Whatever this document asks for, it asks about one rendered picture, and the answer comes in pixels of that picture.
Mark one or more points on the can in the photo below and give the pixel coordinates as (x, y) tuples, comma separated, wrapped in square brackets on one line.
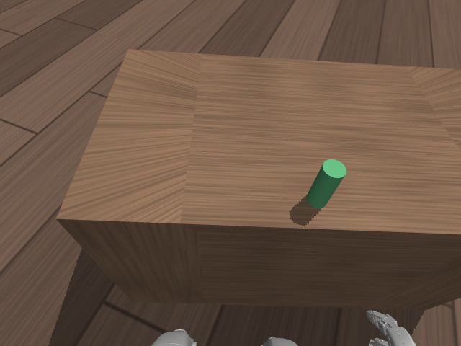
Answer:
[(328, 179)]

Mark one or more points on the right robot hand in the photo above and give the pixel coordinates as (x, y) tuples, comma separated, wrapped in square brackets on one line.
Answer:
[(396, 336)]

